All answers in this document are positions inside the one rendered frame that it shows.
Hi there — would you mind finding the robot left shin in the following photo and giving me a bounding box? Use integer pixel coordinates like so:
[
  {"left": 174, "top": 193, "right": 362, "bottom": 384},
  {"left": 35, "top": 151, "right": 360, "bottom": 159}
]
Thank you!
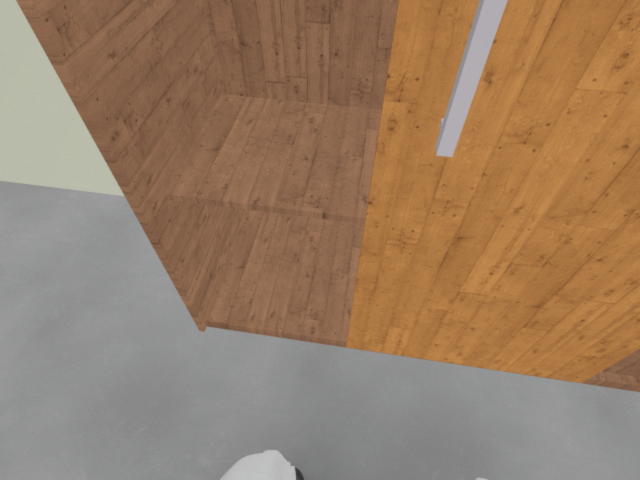
[{"left": 263, "top": 450, "right": 287, "bottom": 462}]

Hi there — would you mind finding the left robot thigh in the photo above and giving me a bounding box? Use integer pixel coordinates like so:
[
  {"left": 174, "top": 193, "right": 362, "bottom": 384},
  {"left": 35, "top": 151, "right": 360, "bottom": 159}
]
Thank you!
[{"left": 220, "top": 453, "right": 296, "bottom": 480}]

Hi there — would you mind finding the handle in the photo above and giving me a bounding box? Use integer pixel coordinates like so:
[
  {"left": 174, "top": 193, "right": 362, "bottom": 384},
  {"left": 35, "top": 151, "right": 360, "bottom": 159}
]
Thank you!
[{"left": 436, "top": 0, "right": 508, "bottom": 157}]

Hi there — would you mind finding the wardrobe door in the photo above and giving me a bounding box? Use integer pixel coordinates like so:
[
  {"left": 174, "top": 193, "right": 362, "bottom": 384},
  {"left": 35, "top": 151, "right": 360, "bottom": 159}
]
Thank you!
[
  {"left": 603, "top": 349, "right": 640, "bottom": 377},
  {"left": 346, "top": 0, "right": 640, "bottom": 383}
]

